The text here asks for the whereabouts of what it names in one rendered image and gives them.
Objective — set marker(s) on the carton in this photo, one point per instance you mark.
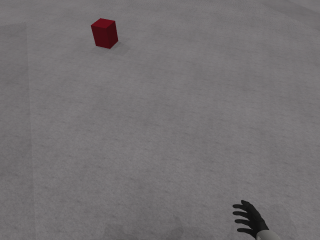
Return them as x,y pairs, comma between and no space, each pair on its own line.
105,33

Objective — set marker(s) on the right robot forearm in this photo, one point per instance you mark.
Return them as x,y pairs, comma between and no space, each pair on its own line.
267,235

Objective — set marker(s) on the right robot hand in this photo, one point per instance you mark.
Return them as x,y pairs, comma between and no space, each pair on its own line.
255,221

